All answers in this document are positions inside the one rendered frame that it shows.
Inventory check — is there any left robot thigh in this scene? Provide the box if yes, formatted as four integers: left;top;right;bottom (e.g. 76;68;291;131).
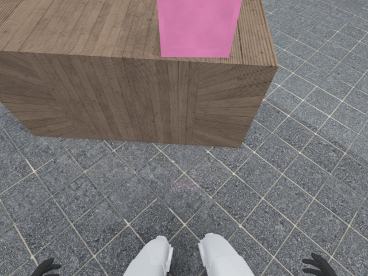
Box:
123;239;174;276

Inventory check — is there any right robot thigh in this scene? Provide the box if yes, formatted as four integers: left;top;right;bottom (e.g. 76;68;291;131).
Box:
198;234;254;276

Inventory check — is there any robot thigh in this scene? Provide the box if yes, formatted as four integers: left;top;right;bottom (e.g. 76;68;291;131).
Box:
198;234;254;276
123;239;174;276

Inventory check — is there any pedestal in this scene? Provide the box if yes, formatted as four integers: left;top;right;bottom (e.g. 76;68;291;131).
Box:
0;0;279;148

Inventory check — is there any robot right hand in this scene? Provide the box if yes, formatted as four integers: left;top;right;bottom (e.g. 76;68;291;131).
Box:
302;253;337;276

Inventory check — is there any robot left hand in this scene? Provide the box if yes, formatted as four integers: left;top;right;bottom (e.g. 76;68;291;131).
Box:
31;258;61;276

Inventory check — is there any carton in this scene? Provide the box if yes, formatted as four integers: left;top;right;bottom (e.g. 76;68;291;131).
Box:
157;0;242;58

